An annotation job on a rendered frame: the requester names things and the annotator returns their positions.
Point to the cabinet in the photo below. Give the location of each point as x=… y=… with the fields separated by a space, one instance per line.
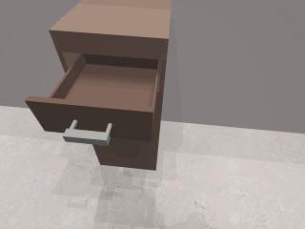
x=123 y=28

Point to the drawer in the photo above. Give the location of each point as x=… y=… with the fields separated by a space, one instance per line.
x=100 y=89

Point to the handle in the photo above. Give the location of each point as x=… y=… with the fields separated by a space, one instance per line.
x=87 y=137

